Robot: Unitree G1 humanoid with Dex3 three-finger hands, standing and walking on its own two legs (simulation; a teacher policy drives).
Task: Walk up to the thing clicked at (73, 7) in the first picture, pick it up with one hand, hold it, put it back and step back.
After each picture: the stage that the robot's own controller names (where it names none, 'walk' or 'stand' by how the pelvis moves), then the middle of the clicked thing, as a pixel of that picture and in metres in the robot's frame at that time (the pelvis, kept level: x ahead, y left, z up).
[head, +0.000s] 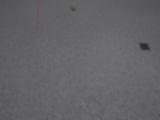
stand; (73, 6) +2.33 +0.14 -0.72
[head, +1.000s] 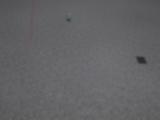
walk; (69, 17) +2.20 +0.16 -0.72
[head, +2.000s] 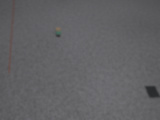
walk; (58, 32) +1.60 +0.23 -0.72
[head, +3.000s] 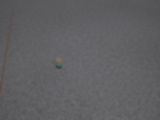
walk; (58, 63) +1.12 +0.20 -0.72
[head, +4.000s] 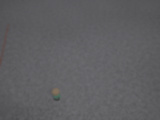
walk; (56, 94) +0.74 +0.22 -0.71
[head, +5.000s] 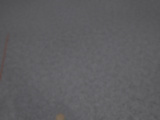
walk; out of the picture +0.48 +0.21 -0.70
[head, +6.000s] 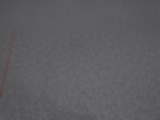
stand; out of the picture +0.44 +0.09 -0.70
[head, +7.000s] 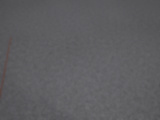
stand; out of the picture +0.44 +0.10 -0.73
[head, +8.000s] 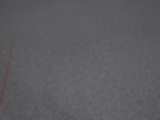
stand; out of the picture +0.42 +0.10 -0.73
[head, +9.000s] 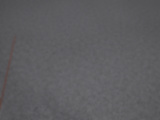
stand; out of the picture +0.41 +0.10 -0.73
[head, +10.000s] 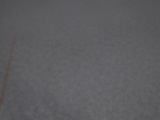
go down; out of the picture +0.41 +0.10 -0.73
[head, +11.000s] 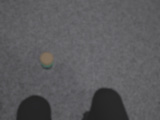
go down; (47, 61) +0.50 +0.09 -0.39
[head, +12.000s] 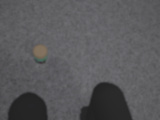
approach; (40, 54) +0.52 +0.10 -0.35
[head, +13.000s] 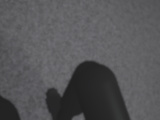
close in; out of the picture +0.52 +0.17 -0.26
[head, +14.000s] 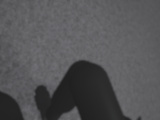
close; out of the picture +0.51 +0.18 -0.28
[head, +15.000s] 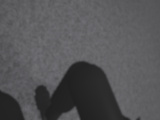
close; out of the picture +0.50 +0.17 -0.29
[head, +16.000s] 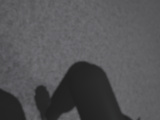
close; out of the picture +0.47 +0.16 -0.28
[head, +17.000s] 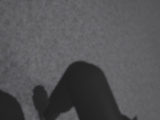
close; out of the picture +0.43 +0.14 -0.31
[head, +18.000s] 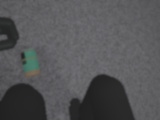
lift; (30, 63) +0.43 +0.12 -0.33
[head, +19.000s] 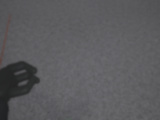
lift; out of the picture +0.37 +0.06 -0.65
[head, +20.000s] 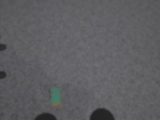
hold; (55, 96) +0.39 +0.08 -0.55
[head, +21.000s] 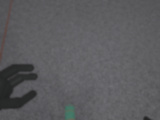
stand; (69, 114) +0.37 +0.08 -0.60
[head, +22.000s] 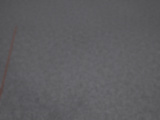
stand; out of the picture +0.34 +0.08 -0.68
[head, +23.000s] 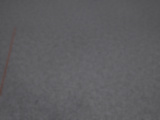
stand; out of the picture +0.34 +0.08 -0.68
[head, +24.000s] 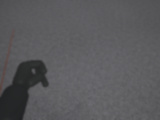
crouch; out of the picture +0.34 +0.08 -0.70
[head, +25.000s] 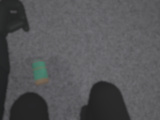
crouch; (40, 72) +0.43 +0.09 -0.38
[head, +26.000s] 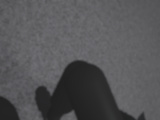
lower; out of the picture +0.43 +0.16 -0.30
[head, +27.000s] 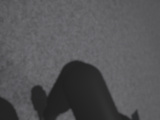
lower; out of the picture +0.42 +0.16 -0.31
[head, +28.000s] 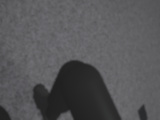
hold; out of the picture +0.42 +0.16 -0.31
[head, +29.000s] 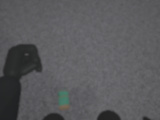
hold; (63, 99) +0.41 +0.08 -0.53
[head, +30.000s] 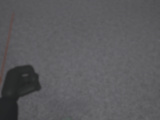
hold; out of the picture +0.36 +0.08 -0.69
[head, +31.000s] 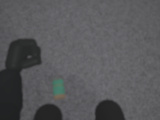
lower; (58, 88) +0.41 +0.08 -0.48
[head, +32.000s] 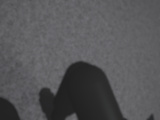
lower; out of the picture +0.43 +0.16 -0.29
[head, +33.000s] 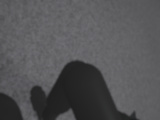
stand; out of the picture +0.43 +0.16 -0.30
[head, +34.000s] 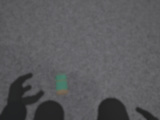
walk; (61, 84) +0.43 +0.08 -0.46
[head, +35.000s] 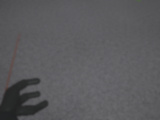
stand; out of the picture +0.35 +0.05 -0.69
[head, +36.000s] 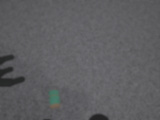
lower; (54, 98) +0.39 +0.09 -0.59
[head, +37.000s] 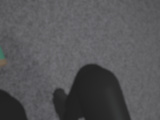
lower; out of the picture +0.45 +0.14 -0.28
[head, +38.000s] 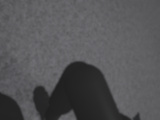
lower; out of the picture +0.44 +0.16 -0.30
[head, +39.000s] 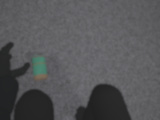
walk; (39, 67) +0.44 +0.11 -0.37
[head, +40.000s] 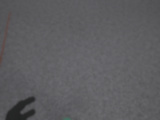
lower; out of the picture +0.37 +0.07 -0.66
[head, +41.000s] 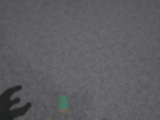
withdraw; (63, 104) +0.40 +0.08 -0.60
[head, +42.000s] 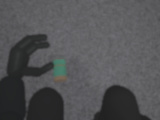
lower; (59, 69) +0.45 +0.08 -0.36
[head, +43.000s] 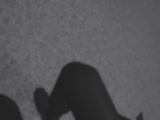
lower; out of the picture +0.45 +0.16 -0.31
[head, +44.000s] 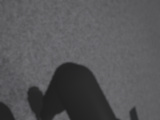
lower; out of the picture +0.44 +0.16 -0.33
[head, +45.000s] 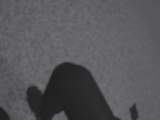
lower; out of the picture +0.44 +0.16 -0.33
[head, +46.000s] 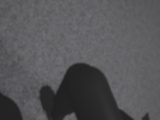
stand; out of the picture +0.44 +0.16 -0.30
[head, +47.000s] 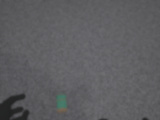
stand; (61, 103) +0.40 +0.08 -0.58
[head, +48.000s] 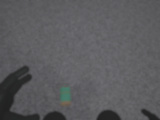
stand; (65, 95) +0.41 +0.07 -0.53
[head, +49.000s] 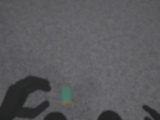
crouch; (66, 95) +0.41 +0.07 -0.52
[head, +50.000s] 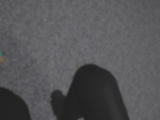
lower; out of the picture +0.46 +0.15 -0.28
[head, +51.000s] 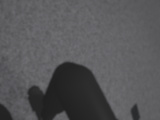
lower; out of the picture +0.45 +0.17 -0.32
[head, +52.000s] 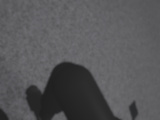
lower; out of the picture +0.44 +0.17 -0.32
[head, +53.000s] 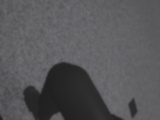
withdraw; out of the picture +0.44 +0.17 -0.32
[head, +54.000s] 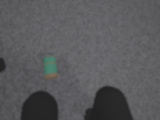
walk; (50, 67) +0.46 +0.10 -0.39
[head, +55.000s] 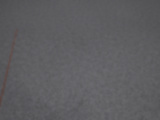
stand; out of the picture +0.38 +0.06 -0.68
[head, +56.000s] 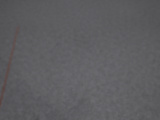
stand; out of the picture +0.37 +0.06 -0.68
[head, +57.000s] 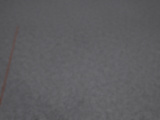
stand; out of the picture +0.36 +0.06 -0.68
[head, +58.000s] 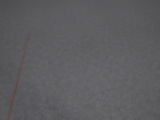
stand; out of the picture +0.39 +0.07 -0.75
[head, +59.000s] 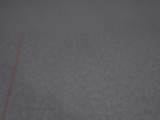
stand; out of the picture +0.37 +0.09 -0.75
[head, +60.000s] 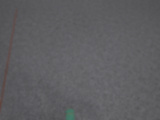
walk; (70, 116) +0.42 +0.07 -0.73
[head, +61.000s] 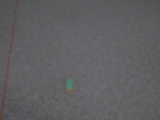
walk; (69, 85) +0.70 +0.05 -0.73
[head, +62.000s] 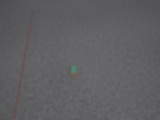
stand; (73, 71) +1.03 +0.16 -0.73
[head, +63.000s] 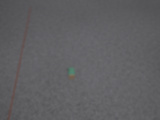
stand; (71, 73) +0.98 +0.09 -0.75
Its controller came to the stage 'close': yes
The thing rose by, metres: 0.01
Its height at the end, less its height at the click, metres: -0.02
